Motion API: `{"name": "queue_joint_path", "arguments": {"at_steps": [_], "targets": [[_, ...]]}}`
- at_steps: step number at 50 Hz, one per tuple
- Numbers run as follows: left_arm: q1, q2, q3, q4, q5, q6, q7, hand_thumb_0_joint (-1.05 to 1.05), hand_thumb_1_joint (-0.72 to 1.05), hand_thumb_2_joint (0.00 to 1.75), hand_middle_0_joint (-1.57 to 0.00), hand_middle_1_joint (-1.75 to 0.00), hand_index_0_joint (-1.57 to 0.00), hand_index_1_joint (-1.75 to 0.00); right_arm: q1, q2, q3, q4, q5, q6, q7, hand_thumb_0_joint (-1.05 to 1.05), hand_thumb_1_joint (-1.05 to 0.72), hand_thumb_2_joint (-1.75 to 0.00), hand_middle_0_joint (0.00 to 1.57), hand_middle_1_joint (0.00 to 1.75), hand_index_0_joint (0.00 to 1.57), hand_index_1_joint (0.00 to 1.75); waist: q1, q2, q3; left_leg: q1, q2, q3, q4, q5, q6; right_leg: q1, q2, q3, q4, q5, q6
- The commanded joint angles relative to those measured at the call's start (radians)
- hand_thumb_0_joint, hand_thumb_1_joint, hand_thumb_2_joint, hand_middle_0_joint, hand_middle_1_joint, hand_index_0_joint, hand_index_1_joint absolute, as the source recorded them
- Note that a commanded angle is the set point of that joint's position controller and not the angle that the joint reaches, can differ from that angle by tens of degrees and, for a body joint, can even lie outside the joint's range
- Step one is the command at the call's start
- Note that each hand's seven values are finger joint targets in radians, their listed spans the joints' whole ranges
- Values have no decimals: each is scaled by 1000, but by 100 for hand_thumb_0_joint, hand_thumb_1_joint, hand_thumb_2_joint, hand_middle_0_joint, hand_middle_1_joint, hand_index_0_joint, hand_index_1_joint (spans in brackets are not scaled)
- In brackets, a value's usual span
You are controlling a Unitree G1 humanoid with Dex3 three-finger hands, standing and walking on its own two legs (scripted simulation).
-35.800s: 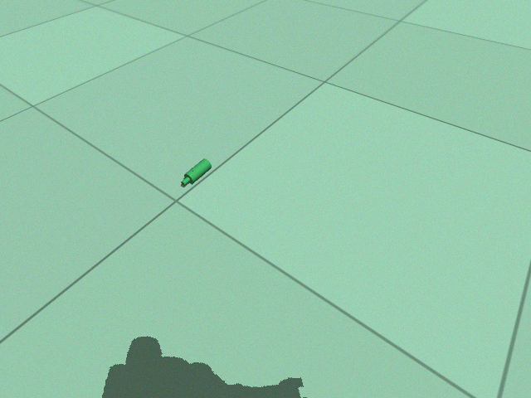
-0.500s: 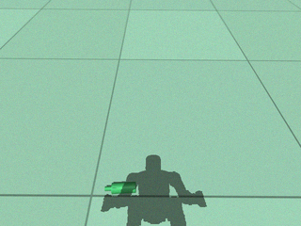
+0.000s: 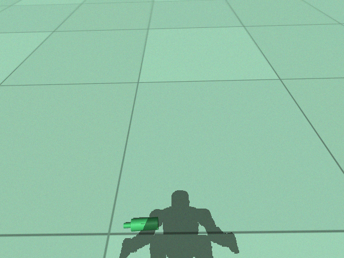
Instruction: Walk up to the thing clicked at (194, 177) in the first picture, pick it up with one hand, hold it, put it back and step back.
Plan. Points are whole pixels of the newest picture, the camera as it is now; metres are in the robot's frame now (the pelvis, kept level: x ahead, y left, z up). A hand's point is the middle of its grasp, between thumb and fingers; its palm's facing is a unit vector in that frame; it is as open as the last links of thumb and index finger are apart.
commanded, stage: stand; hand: left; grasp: from above
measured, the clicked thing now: (141, 224) +0.47 +0.21 -0.74
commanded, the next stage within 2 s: step back in 1.64 s
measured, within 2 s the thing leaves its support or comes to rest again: neither
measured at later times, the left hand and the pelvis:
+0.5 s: hand out of the picture +0.05 +0.22 -0.16, palm faces +0.00 -0.95 -0.32, open 7.4 cm; pelvis +0.01 -0.02 +0.00, yaw -1 degrees
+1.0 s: hand out of the picture +0.05 +0.18 -0.17, palm faces -0.02 -0.97 -0.24, open 7.4 cm; pelvis +0.02 -0.01 +0.00, yaw -1 degrees
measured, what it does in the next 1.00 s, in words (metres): stands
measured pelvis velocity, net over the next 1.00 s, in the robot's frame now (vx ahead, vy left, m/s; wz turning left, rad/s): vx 0.02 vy -0.01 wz -0.02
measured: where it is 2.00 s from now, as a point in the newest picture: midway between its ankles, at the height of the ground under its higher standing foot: outside the picture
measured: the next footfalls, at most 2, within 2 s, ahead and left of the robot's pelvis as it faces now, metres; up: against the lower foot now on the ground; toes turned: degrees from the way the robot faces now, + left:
none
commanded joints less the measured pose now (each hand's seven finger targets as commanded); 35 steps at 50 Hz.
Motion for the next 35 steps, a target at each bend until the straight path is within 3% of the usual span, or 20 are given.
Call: {"name": "queue_joint_path", "arguments": {"at_steps": [1,4,13,18,24,35], "targets": [[-19,197,33,-41,-5,-25,9,0,90,90,-20,-30,-20,-30,-34,-197,-33,-57,-2,-16,-5,0,-90,-90,20,30,20,30,-1,-5,23,-51,82,-98,-145,-116,27,-39,-30,44,-108,-73,-60],[-28,206,34,-40,-6,-26,6,0,90,90,-20,-30,-20,-30,-32,-205,-31,-52,-3,-13,-4,0,-90,-90,20,30,20,30,-3,10,30,-59,80,-95,-149,-154,27,-45,-28,49,-116,-92,-63],[-50,225,33,-35,-13,-34,5,0,90,90,-20,-30,-20,-30,-26,-203,-21,-37,2,-14,2,0,-90,-90,20,30,20,30,-11,-40,6,-1,81,-68,-110,-35,25,-63,-46,84,-149,-81,-71],[-46,213,28,-23,-17,-27,0,0,90,90,-20,-30,-20,-30,-13,-195,-11,-22,2,-11,3,0,-90,-90,20,30,20,30,-10,-20,26,-36,78,-69,-130,-98,25,-64,-34,78,-152,-125,-71],[-37,198,25,-16,-23,-33,0,0,90,90,-20,-30,-20,-30,-19,-200,-3,-14,5,-20,-2,0,-90,-90,20,30,20,30,-6,-4,-47,38,95,-58,-112,105,26,-7,-37,64,-115,116,-71],[-23,122,4,17,-22,-18,0,0,90,90,-20,-30,-20,-30,-6,-135,16,18,7,-7,-6,0,-90,-90,20,30,20,30,-9,-6,-14,18,85,-41,-141,62,19,-21,-21,53,-129,64,-69]]}}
